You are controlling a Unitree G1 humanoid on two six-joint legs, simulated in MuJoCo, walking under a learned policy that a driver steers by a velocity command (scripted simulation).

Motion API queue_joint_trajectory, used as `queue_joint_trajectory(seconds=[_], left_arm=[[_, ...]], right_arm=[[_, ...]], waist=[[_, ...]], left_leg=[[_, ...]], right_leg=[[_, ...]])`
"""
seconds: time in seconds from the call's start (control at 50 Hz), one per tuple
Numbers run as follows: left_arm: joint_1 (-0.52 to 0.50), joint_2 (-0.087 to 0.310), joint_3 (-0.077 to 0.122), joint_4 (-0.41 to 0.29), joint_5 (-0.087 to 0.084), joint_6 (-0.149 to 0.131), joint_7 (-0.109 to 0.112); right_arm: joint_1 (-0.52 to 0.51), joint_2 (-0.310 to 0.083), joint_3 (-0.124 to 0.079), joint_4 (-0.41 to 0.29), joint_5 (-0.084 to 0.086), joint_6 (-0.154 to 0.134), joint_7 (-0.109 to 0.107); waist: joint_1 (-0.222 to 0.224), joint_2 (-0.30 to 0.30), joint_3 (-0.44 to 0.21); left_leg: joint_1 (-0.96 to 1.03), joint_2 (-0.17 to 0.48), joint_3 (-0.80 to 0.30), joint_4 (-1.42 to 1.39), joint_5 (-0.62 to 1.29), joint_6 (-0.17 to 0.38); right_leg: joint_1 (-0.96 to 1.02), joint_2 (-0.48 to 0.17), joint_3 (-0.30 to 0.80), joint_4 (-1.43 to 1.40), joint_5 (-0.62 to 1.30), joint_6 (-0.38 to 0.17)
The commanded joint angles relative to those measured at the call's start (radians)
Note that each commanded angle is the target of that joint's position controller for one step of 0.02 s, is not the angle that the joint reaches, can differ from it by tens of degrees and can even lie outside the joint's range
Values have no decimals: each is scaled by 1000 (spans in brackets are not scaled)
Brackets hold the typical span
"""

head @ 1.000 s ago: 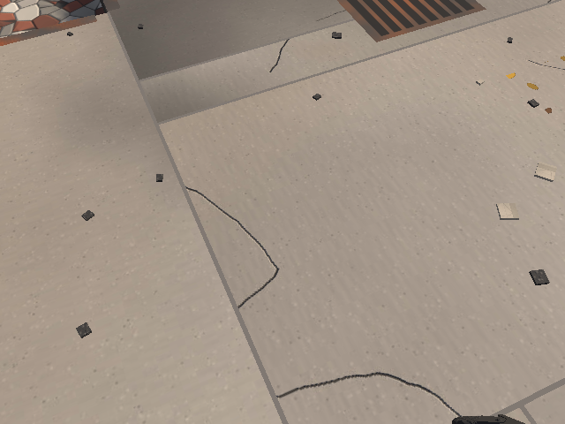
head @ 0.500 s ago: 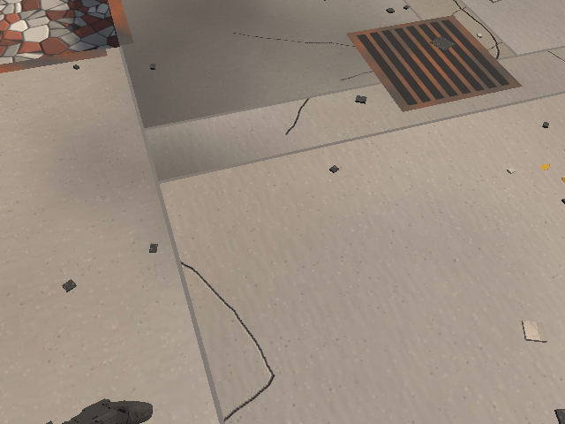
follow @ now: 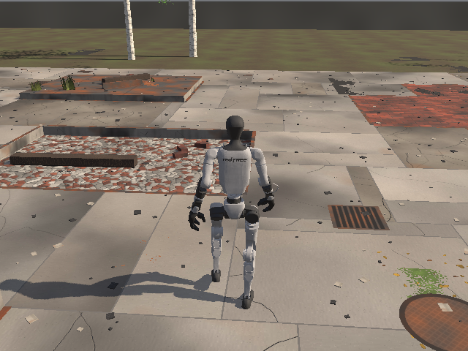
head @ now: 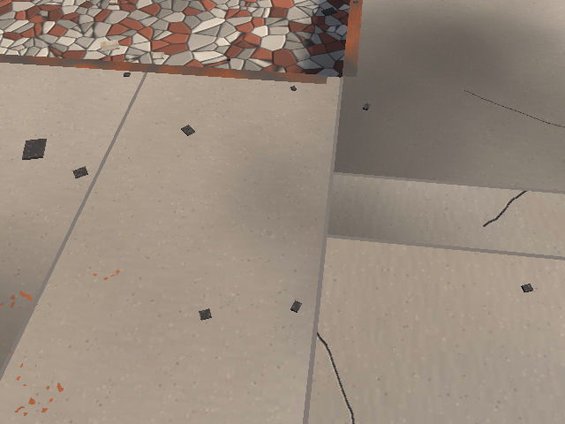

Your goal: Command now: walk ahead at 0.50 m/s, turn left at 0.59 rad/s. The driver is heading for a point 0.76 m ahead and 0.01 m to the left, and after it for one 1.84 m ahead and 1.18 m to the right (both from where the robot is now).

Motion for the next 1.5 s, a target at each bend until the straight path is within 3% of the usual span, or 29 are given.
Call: queue_joint_trajectory(seconds=[0.02,0.12,0.16,0.18,0.2,0.22,0.24,0.28,0.34,0.44,0.64,0.7,0.74,0.76,0.78,0.8,0.82,0.86,0.96,1.06,1.14,1.22,1.24,1.26,1.28,1.3,1.32,1.38,1.5], left_arm=[[-20,130,24,-54,0,-14,7],[40,178,34,-14,4,20,23],[37,201,37,-15,0,39,26],[30,190,32,-40,3,41,24],[63,64,4,-122,-2,33,-1],[-67,155,25,-154,7,24,-3],[-157,149,23,-185,-4,14,-7],[-119,126,14,-157,0,12,-4],[-48,101,11,-130,31,64,-14],[-213,85,10,-171,23,76,-26],[-457,71,-7,-243,5,59,-41],[-343,88,2,-209,2,54,-32],[-87,122,23,-126,9,40,-17],[76,188,44,-90,29,36,-6],[91,293,74,-86,31,41,-5],[15,233,64,-85,-19,50,-20],[-71,205,59,-106,-22,54,-22],[-112,142,43,-104,-13,51,-20],[-71,166,48,-79,-21,30,-13],[2,175,53,-67,-25,46,-5],[33,177,56,-75,-12,75,11],[-80,196,66,-124,-12,76,19],[-77,155,54,-153,-29,64,11],[61,69,38,-162,-36,65,19],[154,140,49,-145,-25,86,32],[98,181,58,-115,-1,107,32],[9,179,60,-128,6,118,19],[-31,141,55,-143,2,155,-10],[-123,124,42,-191,1,179,-25]], right_arm=[[-107,-5,16,-97,0,-13,15],[-126,-31,9,-123,-14,-12,5],[83,-68,-14,-63,-22,-24,-9],[265,-133,-43,-8,-31,-29,-27],[268,-249,-70,-23,-19,-25,-43],[332,-247,-72,-43,9,-12,-56],[291,-225,-68,-15,14,-8,-66],[190,-135,-44,-14,24,-23,-70],[163,-84,-23,-10,32,-55,-62],[281,-101,-23,52,33,-71,-58],[416,-95,-4,138,7,-81,-81],[367,-119,-4,146,-3,-85,-96],[339,-140,-7,147,-3,-78,-99],[325,-123,3,116,4,-84,-100],[410,-44,14,87,27,-89,-82],[348,-106,4,82,-4,-95,-81],[271,-110,5,53,3,-105,-73],[212,-94,11,32,-1,-104,-68],[174,-48,26,-6,-18,-44,-58],[8,-32,37,-64,0,-43,-64],[-65,-51,40,-90,13,-47,-71],[105,-106,26,-47,12,-77,-93],[203,-163,14,-38,-1,-92,-105],[219,-221,8,-59,1,-81,-110],[234,-213,-8,-57,28,-56,-103],[175,-124,10,-83,32,-45,-101],[117,-67,28,-92,30,-39,-103],[71,-84,22,-87,12,-25,-113],[96,-101,4,-77,4,-17,-108]], waist=[[-14,-127,44],[-22,-143,17],[-112,-128,-111],[-188,-51,-222],[-123,205,-323],[-191,74,-362],[-169,21,-204],[-69,-49,-68],[-8,-31,-74],[-56,-14,6],[-128,9,70],[-60,30,11],[58,17,-123],[119,-49,-225],[43,-296,-294],[22,-163,-253],[-2,-115,-120],[-41,-18,-21],[-75,-74,-20],[-20,-109,-33],[16,-140,-64],[-85,-135,-85],[-113,-40,-182],[-41,159,-287],[-35,209,-401],[-27,46,-298],[-32,6,-191],[-11,98,-105],[-27,105,-107]], left_leg=[[50,1,59,-145,50,16],[175,-82,145,-278,-167,88],[442,-161,152,-365,-191,140],[714,-76,2,-406,-247,189],[1054,251,-518,-449,-295,320],[1056,301,-755,-584,-250,353],[958,260,-564,-597,-125,322],[693,168,-367,-625,119,249],[554,96,-251,-671,255,228],[571,67,-204,-743,225,179],[811,123,-111,-722,406,126],[829,131,-39,-572,809,91],[772,102,16,-232,878,65],[566,65,47,51,572,49],[164,-160,73,444,-272,-8],[52,-126,-77,511,-380,9],[13,-70,-84,477,-295,9],[62,-13,-68,362,-245,-9],[119,13,-19,155,-202,-82],[143,-40,17,-95,-19,-107],[161,-89,-5,-210,-15,-92],[438,-95,-56,-497,53,-36],[652,76,-176,-500,273,10],[859,375,-416,-398,832,102],[853,460,-595,-418,802,228],[750,381,-504,-461,591,212],[645,297,-365,-505,455,171],[489,183,-157,-579,350,137],[462,211,-75,-633,58,167]], right_leg=[[-39,-261,67,-94,392,-97],[106,-295,-16,99,792,-74],[60,-283,-58,425,903,-58],[-135,-261,-62,705,652,-27],[-604,-96,-46,1058,-254,36],[-735,-29,160,1177,-304,44],[-801,-89,204,1143,-176,32],[-664,-146,202,969,-86,32],[-526,-149,189,886,-73,51],[-641,-151,173,693,131,61],[-669,-70,123,385,201,-24],[-464,20,87,334,81,-86],[-167,65,89,242,96,-135],[87,-103,299,232,43,-197],[330,-366,848,151,69,-372],[285,-350,940,61,70,-364],[150,-328,777,46,89,-343],[-38,-244,615,9,266,-290],[-188,-141,477,-52,346,-259],[-160,-77,402,69,782,-156],[-69,-78,467,162,770,-121],[-112,-37,544,359,661,-61],[-203,9,501,554,445,-26],[-384,143,347,801,-386,-10],[-452,135,276,957,-486,-9],[-476,81,293,1018,-384,4],[-483,62,279,996,-312,21],[-434,36,241,980,-207,67],[-431,0,207,821,-164,67]])
Velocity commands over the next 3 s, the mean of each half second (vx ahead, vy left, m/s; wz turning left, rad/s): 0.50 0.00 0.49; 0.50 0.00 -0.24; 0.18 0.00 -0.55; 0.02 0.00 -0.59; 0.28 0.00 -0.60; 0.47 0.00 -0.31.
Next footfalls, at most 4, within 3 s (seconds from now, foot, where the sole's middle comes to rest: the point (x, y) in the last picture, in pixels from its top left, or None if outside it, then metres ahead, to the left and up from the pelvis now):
0.18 left None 0.24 0.11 -0.78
0.74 right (300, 376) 0.59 0.04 -0.78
1.24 left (241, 290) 0.82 0.21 -0.78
1.70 right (309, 343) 0.67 0.02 -0.78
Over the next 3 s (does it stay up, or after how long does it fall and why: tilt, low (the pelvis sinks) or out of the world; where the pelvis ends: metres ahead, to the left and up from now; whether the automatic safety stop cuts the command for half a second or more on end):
stays up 0.84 -0.20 0.00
